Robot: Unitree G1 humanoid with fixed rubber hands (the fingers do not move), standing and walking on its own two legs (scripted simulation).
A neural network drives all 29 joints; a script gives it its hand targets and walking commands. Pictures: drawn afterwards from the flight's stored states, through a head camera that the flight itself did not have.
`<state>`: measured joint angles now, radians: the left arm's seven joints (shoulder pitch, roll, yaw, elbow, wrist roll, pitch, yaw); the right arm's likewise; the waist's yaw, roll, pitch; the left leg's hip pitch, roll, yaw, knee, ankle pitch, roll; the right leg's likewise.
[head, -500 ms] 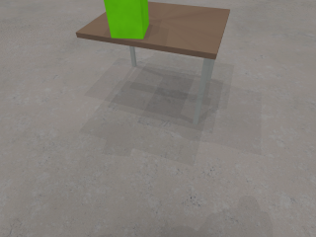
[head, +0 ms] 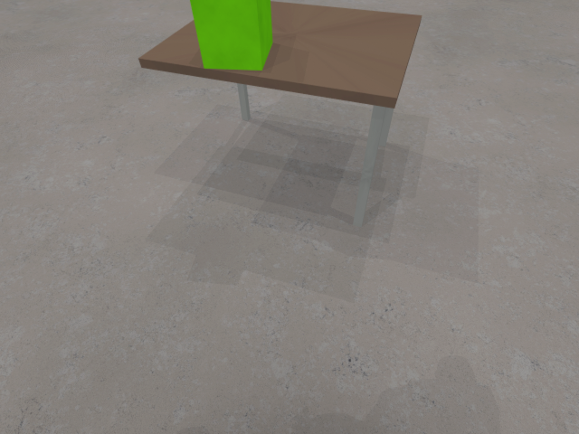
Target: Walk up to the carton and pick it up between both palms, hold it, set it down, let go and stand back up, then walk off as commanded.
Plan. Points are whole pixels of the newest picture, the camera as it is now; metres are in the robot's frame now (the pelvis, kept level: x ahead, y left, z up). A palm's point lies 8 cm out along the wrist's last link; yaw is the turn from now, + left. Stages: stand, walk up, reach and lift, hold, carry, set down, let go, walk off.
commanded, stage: stand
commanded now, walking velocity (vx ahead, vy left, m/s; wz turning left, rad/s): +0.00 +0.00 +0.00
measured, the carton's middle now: (235, 21) +1.39 +0.17 +0.02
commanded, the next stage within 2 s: none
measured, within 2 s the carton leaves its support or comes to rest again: neither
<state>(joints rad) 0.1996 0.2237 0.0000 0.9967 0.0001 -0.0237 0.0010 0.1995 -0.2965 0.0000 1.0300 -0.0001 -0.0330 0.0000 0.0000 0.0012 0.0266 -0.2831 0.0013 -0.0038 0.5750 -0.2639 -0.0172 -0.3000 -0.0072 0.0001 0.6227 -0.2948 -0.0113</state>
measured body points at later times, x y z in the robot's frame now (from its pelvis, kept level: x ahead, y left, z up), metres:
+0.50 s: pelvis +0.00 +0.00 +0.00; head +0.01 +0.00 +0.45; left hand +0.07 +0.25 -0.14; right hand +0.07 -0.27 -0.14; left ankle +0.03 +0.13 -0.73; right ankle +0.03 -0.11 -0.73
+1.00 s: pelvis +0.01 +0.00 +0.01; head +0.01 +0.00 +0.46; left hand +0.08 +0.25 -0.13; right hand +0.07 -0.27 -0.14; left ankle +0.03 +0.13 -0.73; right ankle +0.03 -0.11 -0.73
